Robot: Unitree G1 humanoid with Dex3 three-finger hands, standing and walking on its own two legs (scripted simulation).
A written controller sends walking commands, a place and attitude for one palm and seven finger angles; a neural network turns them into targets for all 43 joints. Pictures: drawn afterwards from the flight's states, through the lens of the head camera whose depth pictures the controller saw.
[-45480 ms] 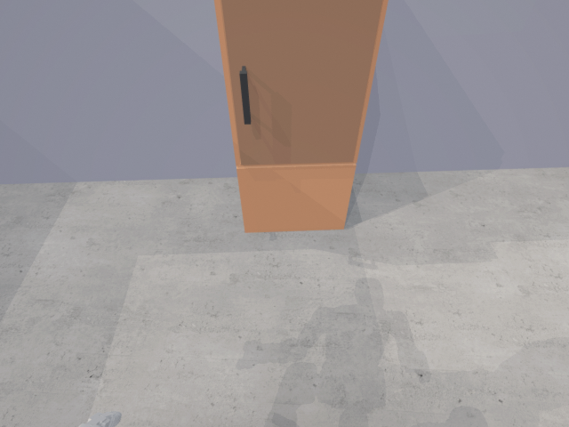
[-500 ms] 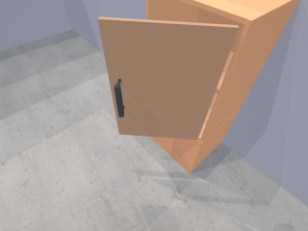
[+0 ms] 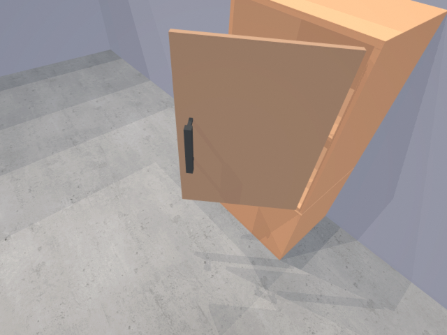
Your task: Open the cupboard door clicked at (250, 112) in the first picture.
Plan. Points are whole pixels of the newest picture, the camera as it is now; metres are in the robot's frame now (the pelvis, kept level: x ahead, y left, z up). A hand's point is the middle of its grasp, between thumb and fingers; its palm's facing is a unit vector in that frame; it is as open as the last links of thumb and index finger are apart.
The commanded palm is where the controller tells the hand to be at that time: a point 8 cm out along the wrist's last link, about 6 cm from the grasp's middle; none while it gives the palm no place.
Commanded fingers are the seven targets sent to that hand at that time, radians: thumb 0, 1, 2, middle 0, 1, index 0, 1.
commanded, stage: look again from close up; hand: left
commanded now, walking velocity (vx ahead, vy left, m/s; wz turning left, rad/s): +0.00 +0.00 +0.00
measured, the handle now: (190, 146) +0.61 +0.13 -0.05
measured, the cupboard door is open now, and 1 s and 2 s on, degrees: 44 44 44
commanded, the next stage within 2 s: raise the hand with hooked fingers in 0.06 s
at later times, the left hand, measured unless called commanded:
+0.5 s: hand (125, 305) +0.18 +0.18 -0.03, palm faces -0.05 -1.00 -0.03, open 8.2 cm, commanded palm +0.12 +0.25 -0.06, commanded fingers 0.00 0.48 0.72 -0.23 -0.57 -0.23 -0.57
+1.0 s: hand (109, 287) +0.21 +0.23 -0.06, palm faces -0.02 -1.00 -0.01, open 11.1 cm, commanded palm +0.18 +0.28 -0.05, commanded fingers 0.00 -0.10 0.47 -0.27 -0.94 -0.27 -0.94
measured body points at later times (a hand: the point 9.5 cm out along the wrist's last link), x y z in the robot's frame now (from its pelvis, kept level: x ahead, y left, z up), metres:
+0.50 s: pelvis -0.06 +0.00 -0.08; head -0.04 +0.01 +0.37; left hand +0.18 +0.24 -0.03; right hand +0.14 -0.25 -0.12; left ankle +0.06 +0.08 -0.73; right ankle -0.02 -0.11 -0.73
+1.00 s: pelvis -0.02 +0.00 -0.10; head +0.06 +0.02 +0.35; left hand +0.21 +0.28 -0.06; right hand +0.15 -0.23 -0.18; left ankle +0.06 +0.08 -0.73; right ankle -0.02 -0.11 -0.73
